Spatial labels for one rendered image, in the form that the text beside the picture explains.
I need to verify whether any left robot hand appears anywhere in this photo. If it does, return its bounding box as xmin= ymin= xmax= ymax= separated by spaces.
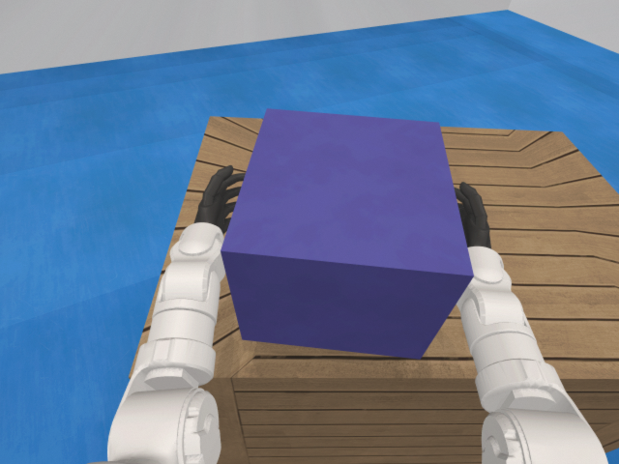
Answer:
xmin=194 ymin=165 xmax=246 ymax=234

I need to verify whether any robot right upper arm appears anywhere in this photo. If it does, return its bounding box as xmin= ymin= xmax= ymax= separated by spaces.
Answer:
xmin=482 ymin=408 xmax=606 ymax=464

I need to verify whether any robot left forearm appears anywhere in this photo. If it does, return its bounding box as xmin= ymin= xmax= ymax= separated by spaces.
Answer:
xmin=107 ymin=222 xmax=225 ymax=461

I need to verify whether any right robot hand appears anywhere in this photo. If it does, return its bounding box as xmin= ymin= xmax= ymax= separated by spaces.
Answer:
xmin=454 ymin=182 xmax=491 ymax=248

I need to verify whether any robot left upper arm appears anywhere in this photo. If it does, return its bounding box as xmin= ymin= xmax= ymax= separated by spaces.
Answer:
xmin=87 ymin=387 xmax=221 ymax=464

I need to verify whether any pedestal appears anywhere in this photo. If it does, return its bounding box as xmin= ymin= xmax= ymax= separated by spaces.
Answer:
xmin=129 ymin=116 xmax=619 ymax=464

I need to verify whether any robot right forearm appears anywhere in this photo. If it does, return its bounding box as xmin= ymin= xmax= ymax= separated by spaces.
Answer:
xmin=457 ymin=246 xmax=608 ymax=464

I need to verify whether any carton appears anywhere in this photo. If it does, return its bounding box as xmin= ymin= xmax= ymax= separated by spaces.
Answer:
xmin=221 ymin=108 xmax=474 ymax=360

